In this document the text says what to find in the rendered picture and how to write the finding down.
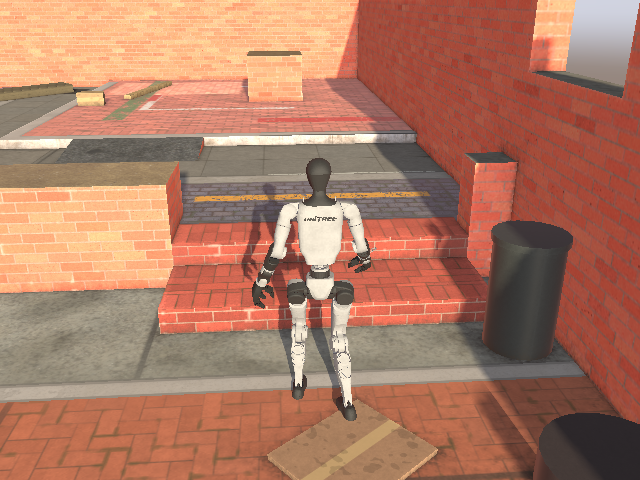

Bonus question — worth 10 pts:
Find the robot head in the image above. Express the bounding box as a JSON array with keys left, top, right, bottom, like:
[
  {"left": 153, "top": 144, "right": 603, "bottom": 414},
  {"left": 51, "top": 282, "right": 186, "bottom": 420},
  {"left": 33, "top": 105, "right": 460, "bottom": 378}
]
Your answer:
[{"left": 302, "top": 158, "right": 337, "bottom": 207}]

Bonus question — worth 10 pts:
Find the left robot forearm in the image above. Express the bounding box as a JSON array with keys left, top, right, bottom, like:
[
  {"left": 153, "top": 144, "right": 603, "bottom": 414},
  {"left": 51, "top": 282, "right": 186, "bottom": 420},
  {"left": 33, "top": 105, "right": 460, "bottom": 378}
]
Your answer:
[{"left": 256, "top": 243, "right": 280, "bottom": 287}]

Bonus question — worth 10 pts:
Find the right robot hand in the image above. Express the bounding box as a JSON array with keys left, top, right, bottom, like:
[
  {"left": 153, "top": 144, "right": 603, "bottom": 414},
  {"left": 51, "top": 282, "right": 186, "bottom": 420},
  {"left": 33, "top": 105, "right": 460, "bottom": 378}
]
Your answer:
[{"left": 348, "top": 256, "right": 371, "bottom": 273}]

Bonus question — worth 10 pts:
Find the robot left upper arm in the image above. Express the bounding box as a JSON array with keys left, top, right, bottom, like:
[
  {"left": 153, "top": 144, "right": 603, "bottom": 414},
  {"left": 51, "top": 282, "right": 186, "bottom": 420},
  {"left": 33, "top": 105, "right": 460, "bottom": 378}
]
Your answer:
[{"left": 270, "top": 202, "right": 299, "bottom": 259}]

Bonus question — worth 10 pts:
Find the robot left shin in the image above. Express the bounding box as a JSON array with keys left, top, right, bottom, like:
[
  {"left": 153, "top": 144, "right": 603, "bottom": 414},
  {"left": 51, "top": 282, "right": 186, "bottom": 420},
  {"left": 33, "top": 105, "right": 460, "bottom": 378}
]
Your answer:
[{"left": 291, "top": 324, "right": 306, "bottom": 387}]

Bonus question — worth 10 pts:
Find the right robot forearm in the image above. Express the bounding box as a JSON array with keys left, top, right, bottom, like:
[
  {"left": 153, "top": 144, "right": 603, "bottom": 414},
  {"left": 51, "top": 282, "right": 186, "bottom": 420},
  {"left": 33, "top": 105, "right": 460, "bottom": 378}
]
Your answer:
[{"left": 357, "top": 238, "right": 371, "bottom": 264}]

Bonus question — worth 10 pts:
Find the left robot hand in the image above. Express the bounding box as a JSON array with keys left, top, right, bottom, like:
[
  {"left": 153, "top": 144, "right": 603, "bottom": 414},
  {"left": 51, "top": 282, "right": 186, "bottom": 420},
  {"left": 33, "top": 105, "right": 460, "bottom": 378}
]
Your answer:
[{"left": 252, "top": 281, "right": 274, "bottom": 309}]

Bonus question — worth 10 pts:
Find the robot right upper arm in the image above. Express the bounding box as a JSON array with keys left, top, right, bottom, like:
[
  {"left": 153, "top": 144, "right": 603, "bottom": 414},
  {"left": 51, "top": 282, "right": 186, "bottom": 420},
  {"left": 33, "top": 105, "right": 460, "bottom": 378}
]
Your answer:
[{"left": 340, "top": 201, "right": 368, "bottom": 253}]

